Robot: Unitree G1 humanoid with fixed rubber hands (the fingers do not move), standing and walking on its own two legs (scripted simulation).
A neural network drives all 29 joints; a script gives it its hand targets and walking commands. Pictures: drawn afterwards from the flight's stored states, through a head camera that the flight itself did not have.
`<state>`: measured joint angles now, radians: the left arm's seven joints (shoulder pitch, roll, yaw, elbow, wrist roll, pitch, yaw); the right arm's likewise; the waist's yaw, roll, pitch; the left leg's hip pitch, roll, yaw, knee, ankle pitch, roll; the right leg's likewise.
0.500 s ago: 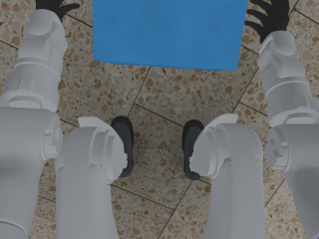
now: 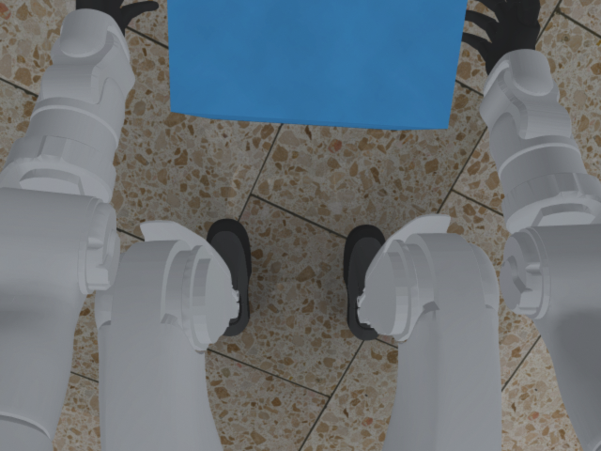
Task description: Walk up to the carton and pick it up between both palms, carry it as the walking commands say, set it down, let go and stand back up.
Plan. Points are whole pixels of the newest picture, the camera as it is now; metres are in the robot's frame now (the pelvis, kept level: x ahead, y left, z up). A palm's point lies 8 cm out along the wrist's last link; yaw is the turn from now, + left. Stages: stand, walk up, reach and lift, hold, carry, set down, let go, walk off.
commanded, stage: reach and lift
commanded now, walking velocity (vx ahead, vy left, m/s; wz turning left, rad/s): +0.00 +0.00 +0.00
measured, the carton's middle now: (311, 53) +0.50 -0.01 -0.26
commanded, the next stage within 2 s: none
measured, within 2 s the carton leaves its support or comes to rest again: leaves its support in 1.22 s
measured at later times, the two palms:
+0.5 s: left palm (131, 9) +0.53 +0.17 -0.17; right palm (493, 42) +0.50 -0.20 -0.18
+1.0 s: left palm (132, 6) +0.53 +0.17 -0.17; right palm (493, 37) +0.51 -0.20 -0.18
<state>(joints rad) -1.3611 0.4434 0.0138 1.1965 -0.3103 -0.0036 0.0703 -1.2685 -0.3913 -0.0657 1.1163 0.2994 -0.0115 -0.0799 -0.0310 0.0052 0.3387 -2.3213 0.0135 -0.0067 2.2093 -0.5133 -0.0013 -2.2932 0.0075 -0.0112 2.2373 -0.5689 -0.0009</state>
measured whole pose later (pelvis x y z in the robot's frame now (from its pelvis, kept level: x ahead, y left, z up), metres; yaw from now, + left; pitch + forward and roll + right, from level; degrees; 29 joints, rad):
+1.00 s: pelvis +0.00 +0.00 -0.01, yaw +0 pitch +36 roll -1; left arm -1.46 0.37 -0.01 1.30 -0.29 -0.01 0.14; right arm -1.38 -0.36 -0.01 1.26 0.34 -0.01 -0.13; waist -0.03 0.00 0.32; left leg -2.35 0.01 -0.01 2.21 -0.49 0.00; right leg -2.32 0.01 -0.02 2.24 -0.55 0.00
